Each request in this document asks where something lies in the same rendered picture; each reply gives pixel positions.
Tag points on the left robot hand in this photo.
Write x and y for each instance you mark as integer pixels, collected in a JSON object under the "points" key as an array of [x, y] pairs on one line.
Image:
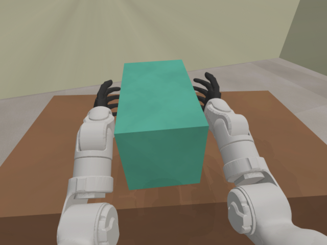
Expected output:
{"points": [[102, 98]]}

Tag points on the right robot upper arm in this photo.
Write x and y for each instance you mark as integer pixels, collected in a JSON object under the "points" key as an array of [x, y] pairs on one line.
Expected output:
{"points": [[262, 213]]}

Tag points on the left robot upper arm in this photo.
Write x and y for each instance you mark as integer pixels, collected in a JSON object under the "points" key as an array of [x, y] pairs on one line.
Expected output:
{"points": [[89, 224]]}

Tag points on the robot left forearm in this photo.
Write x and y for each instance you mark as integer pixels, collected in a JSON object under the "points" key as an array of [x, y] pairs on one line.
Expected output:
{"points": [[93, 155]]}

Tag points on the pedestal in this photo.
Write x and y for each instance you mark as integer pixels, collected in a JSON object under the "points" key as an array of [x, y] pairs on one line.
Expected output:
{"points": [[34, 179]]}

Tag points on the carton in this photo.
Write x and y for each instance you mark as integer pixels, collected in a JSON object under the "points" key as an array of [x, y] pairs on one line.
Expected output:
{"points": [[160, 129]]}

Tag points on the right robot hand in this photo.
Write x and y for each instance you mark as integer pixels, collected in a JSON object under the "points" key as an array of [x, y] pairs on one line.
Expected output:
{"points": [[212, 87]]}

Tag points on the robot right forearm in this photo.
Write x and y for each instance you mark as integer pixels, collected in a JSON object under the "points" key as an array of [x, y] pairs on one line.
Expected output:
{"points": [[242, 163]]}

